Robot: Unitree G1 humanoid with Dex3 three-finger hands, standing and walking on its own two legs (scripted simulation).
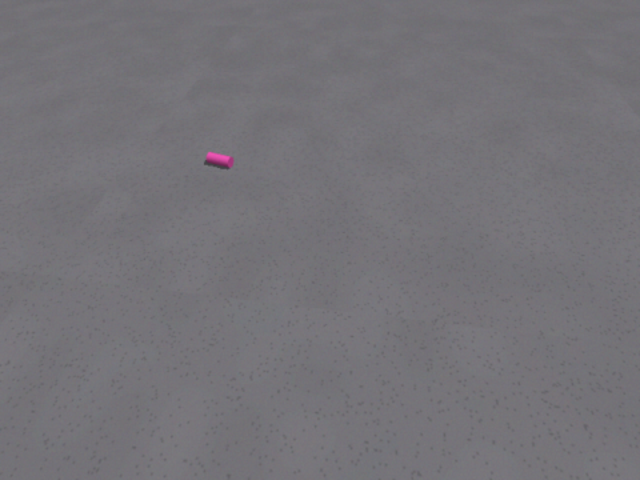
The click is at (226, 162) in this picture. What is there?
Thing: lying can
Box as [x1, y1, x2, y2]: [206, 152, 233, 167]
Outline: 206,156 208,162 230,167 233,162 232,157 209,152
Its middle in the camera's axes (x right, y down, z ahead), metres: -0.54 -0.44 +2.08
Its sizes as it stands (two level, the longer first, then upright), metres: 0.134 0.059 0.059
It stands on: the floor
